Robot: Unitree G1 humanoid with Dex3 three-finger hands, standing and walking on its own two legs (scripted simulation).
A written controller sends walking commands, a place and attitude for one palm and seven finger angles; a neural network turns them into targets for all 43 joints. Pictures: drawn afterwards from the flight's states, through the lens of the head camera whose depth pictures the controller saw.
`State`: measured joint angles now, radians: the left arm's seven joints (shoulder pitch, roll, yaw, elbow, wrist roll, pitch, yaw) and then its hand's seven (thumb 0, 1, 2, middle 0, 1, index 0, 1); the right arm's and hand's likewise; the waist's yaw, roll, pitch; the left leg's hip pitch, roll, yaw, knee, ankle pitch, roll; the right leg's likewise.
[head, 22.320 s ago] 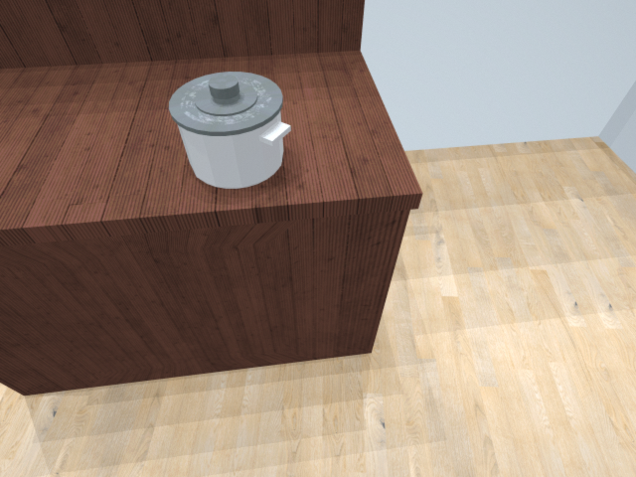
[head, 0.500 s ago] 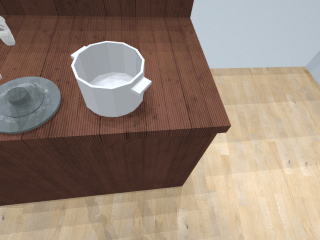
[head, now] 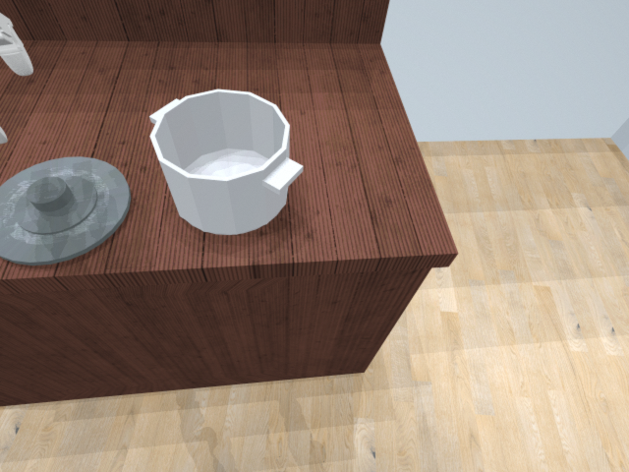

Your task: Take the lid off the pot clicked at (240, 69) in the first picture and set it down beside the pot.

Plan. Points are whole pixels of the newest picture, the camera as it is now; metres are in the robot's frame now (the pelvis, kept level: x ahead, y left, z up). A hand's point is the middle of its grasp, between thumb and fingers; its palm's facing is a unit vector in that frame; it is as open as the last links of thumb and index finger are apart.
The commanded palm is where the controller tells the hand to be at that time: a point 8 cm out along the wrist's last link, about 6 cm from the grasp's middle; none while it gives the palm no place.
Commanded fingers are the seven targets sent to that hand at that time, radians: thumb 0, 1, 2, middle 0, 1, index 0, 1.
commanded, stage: draw the hand back to the body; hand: left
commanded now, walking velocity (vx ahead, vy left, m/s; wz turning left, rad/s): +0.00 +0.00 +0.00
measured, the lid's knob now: (49, 194) +0.49 +0.34 +0.04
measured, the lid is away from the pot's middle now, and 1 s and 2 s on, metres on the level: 0.24 0.24 0.24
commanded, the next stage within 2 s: none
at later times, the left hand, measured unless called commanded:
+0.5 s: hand (15, 108) +0.44 +0.27 +0.22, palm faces +0.10 -0.70 -0.71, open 11.0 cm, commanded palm +0.39 +0.30 +0.26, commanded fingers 0.00 0.01 0.65 -0.34 -0.85 -0.34 -0.85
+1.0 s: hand (6, 144) +0.37 +0.24 +0.24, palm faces +0.48 -0.84 -0.26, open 9.5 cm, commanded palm +0.31 +0.27 +0.24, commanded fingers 0.00 0.58 0.81 -0.25 -0.50 -0.25 -0.50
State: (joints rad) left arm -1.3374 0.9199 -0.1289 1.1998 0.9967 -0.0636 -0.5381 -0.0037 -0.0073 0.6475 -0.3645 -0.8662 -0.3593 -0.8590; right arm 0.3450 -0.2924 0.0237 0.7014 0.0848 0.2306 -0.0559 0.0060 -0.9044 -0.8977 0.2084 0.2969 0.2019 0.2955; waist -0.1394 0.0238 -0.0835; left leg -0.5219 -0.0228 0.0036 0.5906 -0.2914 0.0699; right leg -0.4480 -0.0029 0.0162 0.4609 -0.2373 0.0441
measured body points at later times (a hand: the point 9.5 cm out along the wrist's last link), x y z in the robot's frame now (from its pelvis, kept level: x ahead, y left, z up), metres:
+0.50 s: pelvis -0.01 -0.01 +0.01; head +0.04 -0.01 +0.46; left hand +0.43 +0.31 +0.26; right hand +0.08 -0.27 -0.11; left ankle -0.01 +0.07 -0.73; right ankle -0.02 -0.16 -0.73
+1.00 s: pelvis +0.02 -0.06 +0.01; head +0.02 -0.07 +0.46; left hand +0.34 +0.28 +0.25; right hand +0.16 -0.32 -0.09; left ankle -0.01 +0.07 -0.73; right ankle -0.02 -0.16 -0.73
